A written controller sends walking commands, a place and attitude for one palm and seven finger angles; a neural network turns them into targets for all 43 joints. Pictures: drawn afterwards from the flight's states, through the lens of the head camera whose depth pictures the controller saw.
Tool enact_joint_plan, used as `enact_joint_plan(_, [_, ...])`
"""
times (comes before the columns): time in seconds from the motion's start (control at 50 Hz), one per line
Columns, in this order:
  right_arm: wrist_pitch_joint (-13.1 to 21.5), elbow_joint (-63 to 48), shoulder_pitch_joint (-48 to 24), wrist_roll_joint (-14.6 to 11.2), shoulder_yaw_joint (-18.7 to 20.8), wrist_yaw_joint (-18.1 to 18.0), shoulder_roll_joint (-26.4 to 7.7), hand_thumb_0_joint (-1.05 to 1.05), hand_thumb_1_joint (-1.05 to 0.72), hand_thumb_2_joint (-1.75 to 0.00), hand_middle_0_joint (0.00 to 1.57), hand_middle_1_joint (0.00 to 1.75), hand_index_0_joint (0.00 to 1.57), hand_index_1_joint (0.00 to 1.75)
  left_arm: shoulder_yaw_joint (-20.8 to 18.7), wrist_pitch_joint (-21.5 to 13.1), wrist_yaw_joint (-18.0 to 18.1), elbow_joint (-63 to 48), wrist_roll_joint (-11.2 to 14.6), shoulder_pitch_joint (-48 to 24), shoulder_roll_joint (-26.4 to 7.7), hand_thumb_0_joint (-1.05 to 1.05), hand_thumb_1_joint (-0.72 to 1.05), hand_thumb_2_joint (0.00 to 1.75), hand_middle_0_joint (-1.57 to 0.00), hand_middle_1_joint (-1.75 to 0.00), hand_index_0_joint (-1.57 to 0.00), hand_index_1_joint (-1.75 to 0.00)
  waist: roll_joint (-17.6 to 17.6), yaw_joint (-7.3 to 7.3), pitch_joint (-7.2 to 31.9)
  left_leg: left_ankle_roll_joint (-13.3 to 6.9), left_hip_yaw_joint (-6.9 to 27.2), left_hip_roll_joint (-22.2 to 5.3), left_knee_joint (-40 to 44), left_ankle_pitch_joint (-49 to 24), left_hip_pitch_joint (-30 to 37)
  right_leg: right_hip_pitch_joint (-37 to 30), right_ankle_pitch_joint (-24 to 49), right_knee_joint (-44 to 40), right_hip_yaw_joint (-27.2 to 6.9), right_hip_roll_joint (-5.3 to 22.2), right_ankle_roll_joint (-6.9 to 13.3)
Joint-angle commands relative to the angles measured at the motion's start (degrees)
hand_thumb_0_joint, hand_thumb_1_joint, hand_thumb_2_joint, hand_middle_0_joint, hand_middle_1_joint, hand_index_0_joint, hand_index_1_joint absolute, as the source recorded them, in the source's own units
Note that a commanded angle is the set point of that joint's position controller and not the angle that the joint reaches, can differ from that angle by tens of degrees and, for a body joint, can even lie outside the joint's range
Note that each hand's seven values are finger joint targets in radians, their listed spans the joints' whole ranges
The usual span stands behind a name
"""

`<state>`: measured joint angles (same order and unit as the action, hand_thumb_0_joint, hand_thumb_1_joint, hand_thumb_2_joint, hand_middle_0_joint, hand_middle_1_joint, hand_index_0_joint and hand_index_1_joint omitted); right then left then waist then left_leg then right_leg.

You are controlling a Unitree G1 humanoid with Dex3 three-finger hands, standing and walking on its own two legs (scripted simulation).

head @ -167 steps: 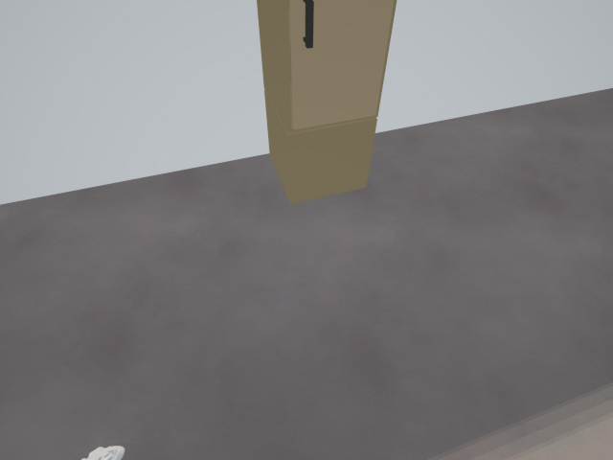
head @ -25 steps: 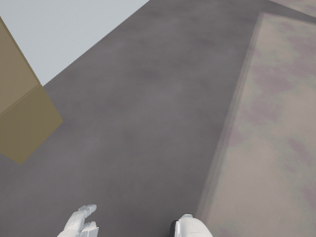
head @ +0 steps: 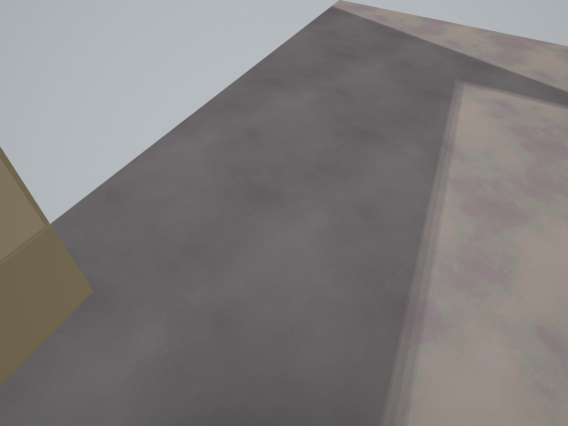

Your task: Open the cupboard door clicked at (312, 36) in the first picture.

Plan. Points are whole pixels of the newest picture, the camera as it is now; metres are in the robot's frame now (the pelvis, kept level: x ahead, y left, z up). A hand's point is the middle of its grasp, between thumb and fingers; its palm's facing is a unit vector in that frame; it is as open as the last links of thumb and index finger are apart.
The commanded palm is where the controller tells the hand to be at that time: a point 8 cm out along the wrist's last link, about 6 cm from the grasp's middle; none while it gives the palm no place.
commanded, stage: walk to a spot facing it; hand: left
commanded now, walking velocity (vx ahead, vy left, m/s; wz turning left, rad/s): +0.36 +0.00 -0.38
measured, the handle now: out of the picture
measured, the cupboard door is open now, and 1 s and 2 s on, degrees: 0 0 0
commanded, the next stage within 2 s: turn to face it in 0.38 s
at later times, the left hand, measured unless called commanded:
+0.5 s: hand (238, 321) +0.34 +0.11 -0.17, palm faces -0.25 -0.94 -0.23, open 7.3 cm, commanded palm none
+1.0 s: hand (236, 305) +0.38 +0.12 -0.18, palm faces +0.03 -0.99 -0.16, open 7.3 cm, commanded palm none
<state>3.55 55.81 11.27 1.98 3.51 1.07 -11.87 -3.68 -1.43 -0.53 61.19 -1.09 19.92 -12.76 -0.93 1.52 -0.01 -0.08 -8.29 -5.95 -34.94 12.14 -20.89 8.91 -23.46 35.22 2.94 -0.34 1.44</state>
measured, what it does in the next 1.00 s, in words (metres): walks ahead: right foot, then left foot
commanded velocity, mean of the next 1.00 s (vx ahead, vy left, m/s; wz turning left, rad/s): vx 0.13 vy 0.00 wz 0.12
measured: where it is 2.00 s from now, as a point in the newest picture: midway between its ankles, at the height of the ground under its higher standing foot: outside the picture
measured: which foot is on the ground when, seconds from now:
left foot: down 0.00-0.48, up 0.50-0.94, down 0.96-1.00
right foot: up 0.00-0.46, down 0.48-0.96, up 0.98-1.00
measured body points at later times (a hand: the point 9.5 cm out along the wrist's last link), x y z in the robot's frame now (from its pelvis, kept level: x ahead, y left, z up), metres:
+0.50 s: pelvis +0.20 -0.06 -0.01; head +0.24 -0.08 +0.44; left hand +0.36 +0.16 -0.15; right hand +0.03 -0.22 -0.16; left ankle +0.08 +0.11 -0.71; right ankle +0.29 -0.16 -0.73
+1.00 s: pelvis +0.30 -0.06 -0.01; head +0.32 -0.03 +0.44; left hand +0.38 +0.18 -0.17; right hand +0.37 -0.31 -0.13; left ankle +0.34 +0.03 -0.73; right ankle +0.28 -0.17 -0.71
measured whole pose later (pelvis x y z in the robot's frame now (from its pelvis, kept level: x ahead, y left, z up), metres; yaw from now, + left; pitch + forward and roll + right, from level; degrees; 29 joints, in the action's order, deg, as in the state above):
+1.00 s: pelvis +0.30 -0.06 -0.01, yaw -1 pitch -1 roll -2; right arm -1.5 53.5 10.9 1.6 3.5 1.2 -11.0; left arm -3.4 1.5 0.8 54.8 -0.9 9.8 -11.2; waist -2.2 -0.5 -3.6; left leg -2.8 -8.0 -3.4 -40.0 16.4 -22.2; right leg 17.5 -27.5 45.5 16.4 7.5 -1.5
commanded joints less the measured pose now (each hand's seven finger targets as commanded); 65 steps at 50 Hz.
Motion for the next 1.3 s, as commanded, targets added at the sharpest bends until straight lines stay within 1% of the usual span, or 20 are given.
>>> enact_joint_plan(0.0, [0.29, 2.89, 17.67, 0.12, 1.51, -1.81, -10.19, 0.00, -0.90, -0.90, 0.20, 0.30, 0.20, 0.30, -0.80, -1.45, -0.03, -6.81, -0.36, -6.78, -3.40, 0.00, 0.90, 0.90, -0.20, -0.30, -0.20, -0.30, 14.16, -7.82, -3.19, -7.19, 31.94, -22.57, 26.41, 23.34, 19.58, 31.76, -3.78, 34.15, -4.07, 2.88, 1.49])
enact_joint_plan(0.04, [0.97, 0.94, 10.41, -0.23, 0.23, -1.99, -5.71, 0.00, -0.90, -0.90, 0.20, 0.30, 0.20, 0.30, -0.99, -1.06, -1.10, -4.93, -0.74, -5.02, -2.48, 0.00, 0.90, 0.90, -0.20, -0.30, -0.20, -0.30, 6.04, -3.85, -6.18, -5.41, 20.01, -18.46, 26.51, 16.27, 13.53, 30.41, 4.30, 35.16, -4.02, 6.31, 0.87])
enact_joint_plan(0.1, [1.78, 1.47, 9.22, -0.54, 0.00, -2.34, -4.04, 0.00, -0.90, -0.90, 0.20, 0.30, 0.20, 0.30, -0.90, 0.63, -1.15, -3.33, -0.90, -0.94, 0.10, 0.00, 0.90, 0.90, -0.20, -0.30, -0.20, -0.30, 6.84, -1.41, -4.12, -4.32, 7.19, -14.37, 26.07, 4.99, 11.78, 26.94, 9.91, 33.50, -2.87, 7.03, -0.75])
enact_joint_plan(0.22, [2.02, 4.68, 14.32, -0.75, 0.39, -2.62, -2.89, 0.00, -0.90, -0.90, 0.20, 0.30, 0.20, 0.30, -1.12, 1.54, -1.66, -6.19, -0.99, -8.14, 2.02, 0.00, 0.90, 0.90, -0.20, -0.30, -0.20, -0.30, 6.40, -2.60, -6.61, -5.85, -0.61, -14.39, 25.92, -5.98, 17.97, 32.54, 13.98, 22.22, 0.63, 8.70, -2.68])
enact_joint_plan(0.36, [0.87, 6.56, 17.05, -0.09, 0.87, -2.37, -3.56, 0.00, -0.90, -0.90, 0.20, 0.30, 0.20, 0.30, -0.83, 0.72, -1.89, -8.58, -0.68, -15.31, 2.35, 0.00, 0.90, 0.90, -0.20, -0.30, -0.20, -0.30, 9.12, -4.29, -8.14, -4.90, -7.14, -15.18, 19.92, -17.84, 20.90, 25.11, 12.87, 4.81, 5.42, 5.06, 0.03])
enact_joint_plan(0.4, [0.69, 6.08, 15.80, -0.24, 1.29, -2.41, -5.15, 0.00, -0.90, -0.90, 0.20, 0.30, 0.20, 0.30, -1.13, -0.01, -1.77, -7.20, -0.79, -10.04, 0.87, 0.00, 0.90, 0.90, -0.20, -0.30, -0.20, -0.30, 8.46, -1.34, -3.53, -4.10, -9.22, -14.97, 10.12, -32.97, 22.45, 15.76, 10.29, 1.10, 7.91, 1.61, 1.93])
enact_joint_plan(0.44, [0.54, 4.86, 13.71, -1.14, 1.36, -1.67, -5.91, 0.00, -0.90, -0.90, 0.20, 0.30, 0.20, 0.30, -2.57, -1.34, -1.04, -2.49, -1.09, 6.00, -4.71, 0.00, 0.90, 0.90, -0.20, -0.30, -0.20, -0.30, 2.08, 6.54, 7.03, -0.51, -11.12, -11.56, -13.69, -31.15, 11.82, -9.82, 18.30, -4.92, 5.73, 2.04, 3.79])
enact_joint_plan(0.46, [0.68, 3.09, 15.73, -2.09, 0.31, -1.47, -0.64, 0.00, -0.90, -0.90, 0.20, 0.30, 0.20, 0.30, -4.22, -2.03, 0.00, -1.48, -1.03, 10.92, -11.97, 0.00, 0.90, 0.90, -0.20, -0.30, -0.20, -0.30, -12.74, 7.03, 14.04, 2.40, -9.21, -2.66, -32.41, 12.45, -7.96, -26.37, 31.50, -7.04, -19.15, 19.93, 9.65])
enact_joint_plan(0.48, [0.26, 1.68, 11.84, -2.10, 0.05, -2.07, -0.46, 0.00, -0.90, -0.90, 0.20, 0.30, 0.20, 0.30, -4.04, -1.75, 0.55, -0.85, 0.68, 12.05, -14.18, 0.00, 0.90, 0.90, -0.20, -0.30, -0.20, -0.30, -10.77, 6.45, 13.99, 2.35, -0.36, 0.50, -43.66, 24.05, -13.51, -24.20, 47.94, -11.95, -27.41, 26.62, 13.90])
enact_joint_plan(0.5, [0.06, 2.53, 13.14, -1.92, 0.21, -2.32, -0.42, 0.00, -0.90, -0.90, 0.20, 0.30, 0.20, 0.30, -3.42, -1.97, 0.98, -2.18, 0.61, 7.31, -12.70, 0.00, 0.90, 0.90, -0.20, -0.30, -0.20, -0.30, -10.94, 4.23, 14.33, 1.91, 5.73, -1.32, -45.54, 18.79, -12.04, -18.28, 45.00, -13.50, -23.72, 26.01, 12.73])
enact_joint_plan(0.56, [-2.03, 5.68, 13.25, -0.86, -0.40, -2.41, 1.21, 0.00, -0.90, -0.90, 0.20, 0.30, 0.20, 0.30, -0.64, -2.27, 1.86, -4.36, 0.22, -5.39, -4.49, 0.00, 0.90, 0.90, -0.20, -0.30, -0.20, -0.30, -1.98, -1.77, 2.43, 1.79, 7.61, -4.45, -39.46, 9.38, -7.56, 2.51, 37.86, -17.04, -8.77, 20.75, 7.76])
enact_joint_plan(0.62, [-4.04, 7.14, 16.67, -0.90, -0.92, -2.34, 2.75, 0.00, -0.90, -0.90, 0.20, 0.30, 0.20, 0.30, 0.68, -2.32, 1.98, -4.92, -0.04, -9.32, -2.19, 0.00, 0.90, 0.90, -0.20, -0.30, -0.20, -0.30, -3.89, -4.88, 1.91, 2.64, 6.87, -3.18, -29.59, 7.42, -3.23, 7.91, 37.64, -18.14, 0.98, 17.93, 5.91])
enact_joint_plan(0.82, [-4.99, -1.99, 1.31, -0.80, 0.11, -0.36, -0.28, 0.00, -0.90, -0.90, 0.20, 0.30, 0.20, 0.30, -1.26, 0.40, 2.44, -7.80, -0.50, -8.58, -5.72, 0.00, 0.90, 0.90, -0.20, -0.30, -0.20, -0.30, -5.30, -0.77, -2.40, 2.84, 1.76, -1.11, -12.58, 9.02, -5.62, 2.36, 25.76, -16.28, 4.65, 22.15, 6.35])
enact_joint_plan(0.9, [-4.85, -3.77, 3.52, -0.54, 0.79, -0.09, -3.10, 0.00, -0.90, -0.90, 0.20, 0.30, 0.20, 0.30, -2.08, 1.33, 2.13, -9.06, -0.11, -8.26, -7.25, 0.00, 0.90, 0.90, -0.20, -0.30, -0.20, -0.30, -1.42, -2.56, 0.46, 1.39, 0.48, 0.49, 0.78, 1.94, 4.44, 3.30, 23.66, -4.89, 8.41, 20.87, 2.51])
enact_joint_plan(0.92, [-4.52, -3.74, 6.42, -0.36, 1.68, -0.14, -6.28, 0.00, -0.90, -0.90, 0.20, 0.30, 0.20, 0.30, -2.14, 1.77, 1.83, -9.90, 0.25, -7.78, -6.18, 0.00, 0.90, 0.90, -0.20, -0.30, -0.20, -0.30, 6.56, -3.96, 2.47, -1.31, 8.12, -3.39, 7.30, -8.18, 10.33, 8.83, 16.84, 3.99, 10.64, 16.87, -0.78])
enact_joint_plan(0.94, [-4.16, -4.45, 9.17, -0.11, 2.92, -0.41, -12.46, 0.00, -0.90, -0.90, 0.20, 0.30, 0.20, 0.30, -1.48, 2.01, 1.43, -12.38, 0.69, -8.46, -3.00, 0.00, 0.90, 0.90, -0.20, -0.30, -0.20, -0.30, 21.96, -5.13, 2.49, -8.74, 26.87, -16.74, 13.92, -25.82, 16.18, 21.29, -7.94, 17.29, 12.15, 8.97, -5.71])
enact_joint_plan(0.96, [-4.22, -3.47, 11.57, -0.18, 3.25, -1.10, -13.70, 0.00, -0.90, -0.90, 0.20, 0.30, 0.20, 0.30, -0.89, 2.41, 1.76, -14.55, -0.14, -12.40, -3.40, 0.00, 0.90, 0.90, -0.20, -0.30, -0.20, -0.30, 17.88, -7.31, 4.07, -13.61, 33.80, -20.26, 16.93, -22.74, 15.27, 24.41, -16.65, 28.65, 4.48, 5.98, -5.76])
enact_joint_plan(1.0, [-3.85, -4.42, 6.91, -0.48, 2.83, -1.80, -12.68, 0.00, -0.90, -0.90, 0.20, 0.30, 0.20, 0.30, -1.64, 2.29, 1.49, -14.27, -0.10, -13.98, -3.61, 0.00, 0.90, 0.90, -0.20, -0.30, -0.20, -0.30, 10.99, -5.15, 3.90, -11.92, 29.51, -15.96, 16.32, -14.48, 13.35, 27.87, -7.62, 34.51, -1.59, 6.76, -5.35])
enact_joint_plan(1.08, [-3.08, -6.27, 0.93, -0.81, 2.08, -1.91, -10.51, 0.00, -0.90, -0.90, 0.20, 0.30, 0.20, 0.30, -1.78, 2.69, 1.10, -11.50, 0.09, -8.40, -4.21, 0.00, 0.90, 0.90, -0.20, -0.30, -0.20, -0.30, 6.16, -2.42, 6.29, -8.92, 19.24, -9.10, 15.64, -17.55, 13.30, 23.27, 1.22, 29.89, -2.01, 6.60, -6.44])
enact_joint_plan(1.28, [-4.58, -5.52, 1.66, -0.63, 3.57, -1.25, -12.72, 0.00, -0.90, -0.90, 0.20, 0.30, 0.20, 0.30, -1.34, 2.92, 1.78, -13.96, 0.57, -10.75, -4.60, 0.00, 0.90, 0.90, -0.20, -0.30, -0.20, -0.30, 9.43, -3.87, 5.03, -10.27, 26.46, -7.62, 14.80, -15.05, 12.92, 17.45, -2.47, 13.25, -2.22, 3.48, -6.57])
